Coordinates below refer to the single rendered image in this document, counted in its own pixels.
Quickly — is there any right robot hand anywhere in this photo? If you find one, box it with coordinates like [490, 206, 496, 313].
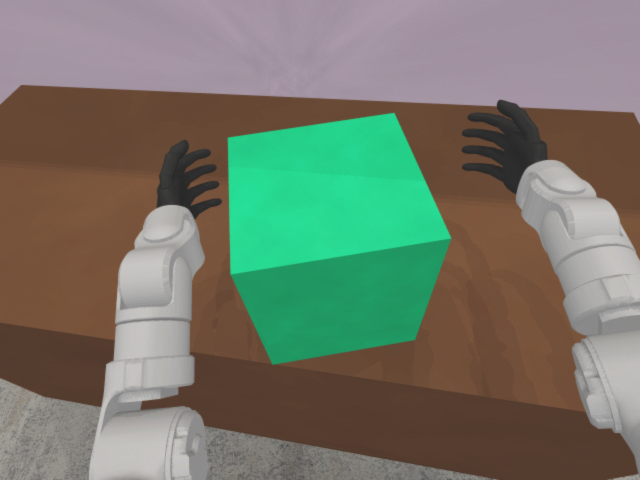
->
[462, 100, 548, 194]

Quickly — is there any right robot upper arm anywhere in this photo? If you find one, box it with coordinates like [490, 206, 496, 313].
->
[572, 329, 640, 478]

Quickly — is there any pedestal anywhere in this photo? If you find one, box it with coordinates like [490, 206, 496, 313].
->
[0, 85, 640, 480]

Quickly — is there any left robot forearm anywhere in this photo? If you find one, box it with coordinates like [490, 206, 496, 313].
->
[89, 205, 205, 480]

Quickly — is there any left robot hand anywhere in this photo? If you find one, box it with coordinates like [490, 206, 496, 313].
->
[157, 140, 222, 219]

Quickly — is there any carton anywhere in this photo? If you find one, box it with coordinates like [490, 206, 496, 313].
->
[228, 113, 451, 365]

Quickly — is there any left robot upper arm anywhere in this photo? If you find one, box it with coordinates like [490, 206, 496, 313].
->
[91, 406, 208, 480]

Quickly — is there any right robot forearm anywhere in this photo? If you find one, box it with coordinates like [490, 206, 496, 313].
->
[516, 160, 640, 336]

